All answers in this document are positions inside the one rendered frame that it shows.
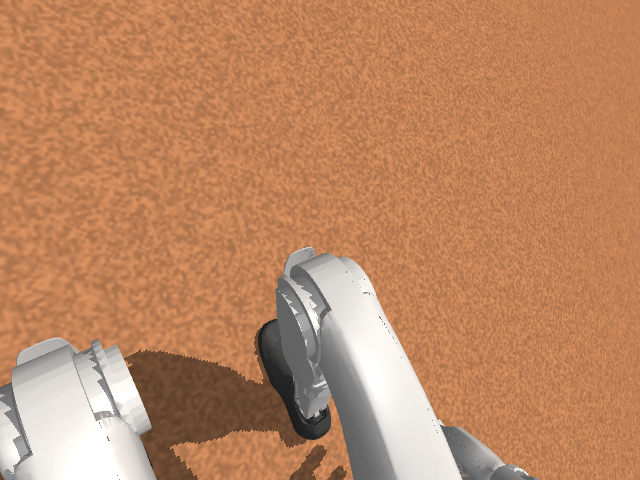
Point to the right robot arm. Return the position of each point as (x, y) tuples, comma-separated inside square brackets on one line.
[(511, 472)]

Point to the right robot hand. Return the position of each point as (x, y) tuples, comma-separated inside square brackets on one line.
[(472, 457)]

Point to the right robot foot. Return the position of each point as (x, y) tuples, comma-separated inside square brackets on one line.
[(281, 379)]

